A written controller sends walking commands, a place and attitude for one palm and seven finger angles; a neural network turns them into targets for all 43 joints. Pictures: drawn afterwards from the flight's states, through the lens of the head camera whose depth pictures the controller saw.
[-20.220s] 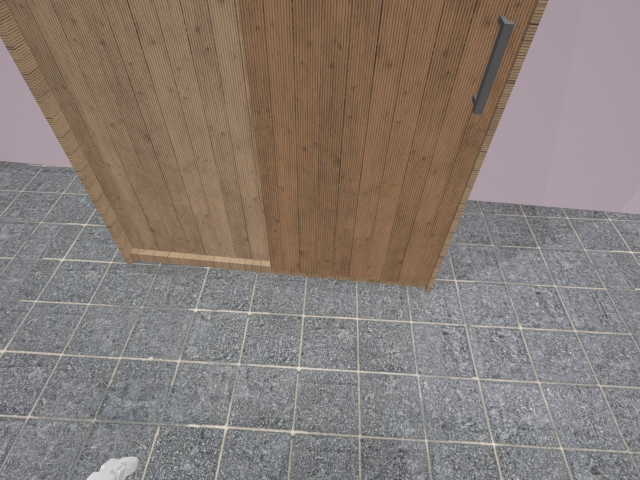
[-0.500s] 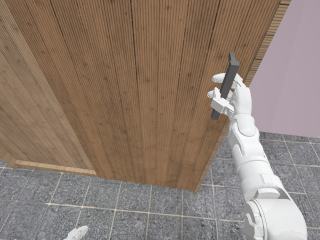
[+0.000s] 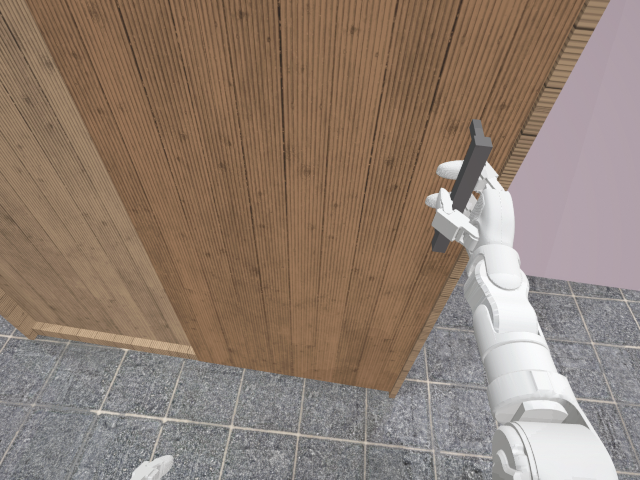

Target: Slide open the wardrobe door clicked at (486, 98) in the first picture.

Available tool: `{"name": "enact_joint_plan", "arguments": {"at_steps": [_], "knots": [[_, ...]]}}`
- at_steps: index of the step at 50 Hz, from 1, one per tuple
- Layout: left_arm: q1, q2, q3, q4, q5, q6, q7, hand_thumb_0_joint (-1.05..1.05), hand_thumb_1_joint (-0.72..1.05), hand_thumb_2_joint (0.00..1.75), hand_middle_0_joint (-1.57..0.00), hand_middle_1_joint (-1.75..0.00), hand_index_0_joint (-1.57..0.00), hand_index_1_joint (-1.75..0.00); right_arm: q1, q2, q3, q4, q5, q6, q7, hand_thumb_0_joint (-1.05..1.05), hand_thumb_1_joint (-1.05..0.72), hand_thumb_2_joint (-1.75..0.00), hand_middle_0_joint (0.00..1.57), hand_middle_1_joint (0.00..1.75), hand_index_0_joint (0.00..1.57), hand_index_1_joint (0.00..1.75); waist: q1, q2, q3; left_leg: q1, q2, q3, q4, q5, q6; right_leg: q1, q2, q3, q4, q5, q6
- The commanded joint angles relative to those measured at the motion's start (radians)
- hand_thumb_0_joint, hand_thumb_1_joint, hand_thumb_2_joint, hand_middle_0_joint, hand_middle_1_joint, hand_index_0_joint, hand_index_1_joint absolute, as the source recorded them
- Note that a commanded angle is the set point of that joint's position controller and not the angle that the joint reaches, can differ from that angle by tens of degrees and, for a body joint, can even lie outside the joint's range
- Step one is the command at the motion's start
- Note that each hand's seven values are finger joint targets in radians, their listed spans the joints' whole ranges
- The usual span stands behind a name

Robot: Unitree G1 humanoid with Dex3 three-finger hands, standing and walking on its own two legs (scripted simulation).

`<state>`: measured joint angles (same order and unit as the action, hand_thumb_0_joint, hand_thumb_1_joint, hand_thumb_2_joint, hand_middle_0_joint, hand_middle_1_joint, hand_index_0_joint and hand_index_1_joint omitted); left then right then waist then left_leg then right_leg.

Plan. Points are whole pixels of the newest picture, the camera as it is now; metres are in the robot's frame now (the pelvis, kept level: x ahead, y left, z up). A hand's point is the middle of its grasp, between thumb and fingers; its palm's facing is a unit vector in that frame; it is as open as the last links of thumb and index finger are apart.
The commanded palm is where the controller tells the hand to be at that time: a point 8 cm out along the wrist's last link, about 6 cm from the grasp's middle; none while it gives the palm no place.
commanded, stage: grip the handle and tug to test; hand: right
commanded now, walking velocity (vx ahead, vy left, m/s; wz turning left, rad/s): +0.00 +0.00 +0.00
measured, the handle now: (456, 191) +0.48 -0.12 +0.13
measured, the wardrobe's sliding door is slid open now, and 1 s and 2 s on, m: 0.00 0.02 0.10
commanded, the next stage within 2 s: tug the door sideways, standing still in 0.14 s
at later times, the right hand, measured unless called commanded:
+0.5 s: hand (442, 216) +0.42 -0.10 +0.13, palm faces +0.04 +1.00 +0.01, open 5.7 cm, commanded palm +0.40 -0.12 +0.13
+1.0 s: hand (427, 216) +0.42 -0.08 +0.13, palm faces +0.04 +1.00 -0.03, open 5.8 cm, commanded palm +0.39 -0.07 +0.13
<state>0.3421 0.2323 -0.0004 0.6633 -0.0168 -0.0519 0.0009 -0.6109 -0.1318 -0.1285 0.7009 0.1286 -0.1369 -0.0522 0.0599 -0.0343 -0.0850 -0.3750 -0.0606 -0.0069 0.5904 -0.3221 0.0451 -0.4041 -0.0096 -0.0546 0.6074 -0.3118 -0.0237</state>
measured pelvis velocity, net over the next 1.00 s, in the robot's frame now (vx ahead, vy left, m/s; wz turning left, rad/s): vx -0.01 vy -0.01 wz -0.08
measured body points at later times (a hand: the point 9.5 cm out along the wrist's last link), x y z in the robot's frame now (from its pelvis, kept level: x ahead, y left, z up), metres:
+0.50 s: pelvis +0.02 +0.00 +0.00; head +0.05 +0.00 +0.45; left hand +0.17 +0.23 -0.11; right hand +0.41 -0.15 +0.13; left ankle -0.02 +0.09 -0.73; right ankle +0.00 -0.10 -0.73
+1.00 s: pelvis -0.01 -0.01 -0.01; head +0.02 +0.00 +0.44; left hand +0.10 +0.22 -0.13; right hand +0.41 -0.13 +0.13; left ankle -0.02 +0.09 -0.73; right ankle -0.01 -0.10 -0.73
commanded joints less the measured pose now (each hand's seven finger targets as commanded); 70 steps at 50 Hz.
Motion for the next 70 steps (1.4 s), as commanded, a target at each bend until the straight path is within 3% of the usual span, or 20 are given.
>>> {"name": "enact_joint_plan", "arguments": {"at_steps": [1,7,12,14,18,21,25,36,38,41,56,57,58,59,60,61,62,64,66,70], "knots": [[-0.044,0.123,0.038,-0.144,-0.003,-0.036,0.001,0.00,0.90,0.90,-0.20,-0.30,-0.20,-0.30,-0.273,-0.129,-0.027,-0.335,0.005,-0.070,0.025,0.00,-0.90,-0.90,0.45,1.40,0.45,1.40,-0.062,0.093,-0.346,0.204,0.030,0.003,-0.038,0.580,-0.024,0.161,0.018,0.023,-0.028,0.388,-0.021],[-0.069,0.112,0.039,-0.179,-0.005,-0.020,-0.002,0.00,0.90,0.90,-0.20,-0.30,-0.20,-0.30,-0.097,-0.138,-0.045,-0.491,0.014,-0.017,0.040,0.00,-0.90,-0.90,0.45,1.40,0.45,1.40,-0.098,0.085,-0.377,0.295,0.052,-0.008,-0.026,0.781,-0.038,0.183,0.018,0.008,-0.031,0.498,-0.019],[-0.094,0.106,0.034,-0.201,-0.007,-0.004,-0.003,0.00,0.90,0.90,-0.20,-0.30,-0.20,-0.30,-0.009,-0.105,-0.011,-0.612,0.025,0.044,0.048,0.00,-0.90,-0.90,0.45,1.40,0.45,1.40,-0.100,0.087,-0.355,0.327,0.060,-0.004,-0.035,0.861,-0.045,0.212,0.013,0.006,-0.042,0.561,-0.015],[-0.095,0.103,0.034,-0.191,-0.008,0.001,0.003,0.00,0.90,0.90,-0.20,-0.30,-0.20,-0.30,-0.145,-0.030,0.084,-0.638,0.021,0.064,0.038,0.00,-0.90,-0.90,0.45,1.40,0.45,1.40,-0.055,0.069,-0.328,0.278,0.053,0.005,-0.047,0.804,-0.042,0.247,0.008,0.015,-0.034,0.573,-0.016],[-0.078,0.106,0.036,-0.139,-0.003,0.013,0.017,0.00,0.90,0.90,-0.20,-0.30,-0.20,-0.30,-0.344,0.008,0.128,-0.539,-0.005,0.098,-0.010,0.00,-0.90,-0.90,0.45,1.40,0.45,1.40,0.004,0.046,-0.256,0.139,0.033,0.019,-0.067,0.616,-0.031,0.272,0.002,0.041,-0.024,0.508,-0.012],[-0.064,0.100,0.040,-0.131,0.007,0.016,0.017,0.00,0.90,0.90,-0.20,-0.30,-0.20,-0.30,-0.353,0.057,0.173,-0.538,-0.020,0.104,-0.027,0.00,-0.90,-0.90,0.45,1.40,0.45,1.40,0.003,0.026,-0.331,0.132,0.038,0.023,-0.045,0.661,-0.030,0.327,0.003,0.059,0.001,0.626,-0.012],[-0.054,0.096,0.044,-0.116,0.011,0.017,0.011,0.00,0.90,0.90,-0.20,-0.30,-0.20,-0.30,-0.405,0.121,0.247,-0.529,-0.033,0.090,-0.032,0.00,-0.90,-0.90,0.45,1.40,0.45,1.40,0.021,0.038,-0.386,0.081,0.035,0.040,-0.029,0.602,-0.028,0.388,-0.010,0.092,0.018,0.687,0.002],[-0.064,0.092,0.032,-0.095,0.008,-0.015,-0.008,0.00,0.90,0.90,-0.20,-0.30,-0.20,-0.30,-0.546,0.264,0.374,-0.358,-0.018,0.023,-0.023,0.00,-0.90,-0.90,0.45,1.40,0.45,1.40,0.051,0.078,-0.304,-0.019,0.023,0.054,-0.031,0.414,-0.019,0.332,-0.004,0.125,0.015,0.459,0.000],[-0.063,0.092,0.034,-0.088,0.007,-0.027,-0.013,0.00,0.90,0.90,-0.20,-0.30,-0.20,-0.30,-0.593,0.282,0.392,-0.355,-0.020,0.006,-0.031,0.00,-0.90,-0.90,0.45,1.40,0.45,1.40,0.056,0.041,-0.308,-0.046,0.022,0.056,-0.027,0.366,-0.015,0.337,-0.005,0.133,0.015,0.419,0.004],[-0.050,0.094,0.036,-0.075,0.008,-0.043,-0.021,0.00,0.90,0.90,-0.20,-0.30,-0.20,-0.30,-0.638,0.290,0.401,-0.338,-0.022,-0.017,-0.042,0.00,-0.90,-0.90,0.45,1.40,0.45,1.40,0.057,0.018,-0.344,-0.066,0.021,0.057,-0.016,0.341,-0.012,0.353,-0.004,0.143,0.021,0.410,0.008],[-0.023,0.098,0.035,-0.039,0.009,-0.086,-0.041,0.00,0.90,0.90,-0.20,-0.30,-0.20,-0.30,-0.721,0.331,0.408,-0.160,-0.016,-0.071,-0.087,0.00,-0.90,-0.90,0.45,1.40,0.45,1.40,0.063,0.053,-0.290,-0.106,0.016,0.058,-0.006,0.257,-0.010,0.259,0.007,0.133,0.017,0.264,0.008],[-0.017,0.102,0.035,-0.032,0.009,-0.086,-0.039,0.00,0.90,0.90,-0.20,-0.30,-0.20,-0.30,-0.805,0.301,0.387,-0.188,-0.019,-0.078,-0.098,0.00,-0.90,-0.90,0.45,1.40,0.45,1.40,0.076,0.033,-0.305,-0.113,0.017,0.054,-0.007,0.256,-0.010,0.272,0.008,0.136,0.020,0.262,0.009],[-0.030,0.155,0.050,-0.049,-0.018,-0.039,0.022,0.00,0.90,0.90,-0.20,-0.30,-0.20,-0.30,-0.812,-0.203,0.078,-0.224,-0.076,-0.104,-0.096,0.00,-0.90,-0.90,0.45,1.40,0.45,1.40,-0.003,0.097,-0.356,0.053,0.086,-0.014,-0.040,0.197,-0.053,0.228,-0.051,0.140,-0.022,0.192,-0.046],[-0.061,0.130,0.035,-0.063,-0.026,-0.022,0.050,0.00,0.90,0.90,-0.20,-0.30,-0.20,-0.30,-0.796,-0.172,0.113,-0.222,-0.070,-0.113,-0.080,0.00,-0.90,-0.90,0.45,1.40,0.45,1.40,0.007,0.093,-0.317,0.096,0.093,-0.017,-0.071,0.205,-0.046,0.210,-0.044,0.114,-0.057,0.153,-0.052],[-0.071,0.113,0.031,-0.062,-0.025,-0.016,0.061,0.00,0.90,0.90,-0.20,-0.30,-0.20,-0.30,-0.756,-0.070,0.184,-0.208,-0.058,-0.110,-0.064,0.00,-0.90,-0.90,0.45,1.40,0.45,1.40,0.017,0.114,-0.309,0.125,0.093,-0.003,-0.060,0.217,-0.048,0.222,-0.051,0.111,-0.056,0.143,-0.055],[-0.103,0.098,0.024,-0.076,-0.026,-0.015,0.071,0.00,0.90,0.90,-0.20,-0.30,-0.20,-0.30,-0.732,0.003,0.235,-0.213,-0.050,-0.107,-0.042,0.00,-0.90,-0.90,0.45,1.40,0.45,1.40,0.021,0.051,-0.284,0.103,0.091,0.012,-0.025,0.171,-0.043,0.237,-0.080,0.131,-0.069,0.108,-0.058],[-0.116,0.099,0.022,-0.083,-0.023,-0.012,0.083,0.00,0.90,0.90,-0.20,-0.30,-0.20,-0.30,-0.716,0.017,0.245,-0.211,-0.043,-0.103,-0.030,0.00,-0.90,-0.90,0.45,1.40,0.45,1.40,0.022,0.004,-0.271,0.064,0.077,0.023,0.039,0.110,-0.039,0.271,-0.133,0.203,-0.096,0.068,-0.080],[-0.134,0.112,0.031,-0.087,-0.016,-0.005,0.106,0.00,0.90,0.90,-0.20,-0.30,-0.20,-0.30,-0.707,0.001,0.240,-0.208,-0.029,-0.096,-0.016,0.00,-0.90,-0.90,0.45,1.40,0.45,1.40,0.018,-0.083,-0.235,-0.074,0.040,0.015,0.213,-0.032,-0.028,0.361,-0.277,0.450,-0.174,0.015,-0.161],[-0.147,0.097,0.025,-0.086,0.000,0.004,0.114,0.00,0.90,0.90,-0.20,-0.30,-0.20,-0.30,-0.713,0.003,0.246,-0.227,-0.026,-0.080,-0.004,0.00,-0.90,-0.90,0.45,1.40,0.45,1.40,0.015,-0.083,-0.170,-0.205,0.043,-0.036,0.333,-0.216,-0.015,0.434,-0.379,0.601,-0.212,0.134,-0.223],[-0.143,0.104,0.025,-0.080,0.000,0.017,0.117,0.00,0.90,0.90,-0.20,-0.30,-0.20,-0.30,-0.679,-0.032,0.202,-0.260,-0.020,-0.061,-0.007,0.00,-0.90,-0.90,0.45,1.40,0.45,1.40,-0.004,-0.017,-0.166,-0.132,0.063,-0.041,0.207,-0.181,-0.009,0.459,-0.371,0.450,-0.096,0.473,-0.195]]}}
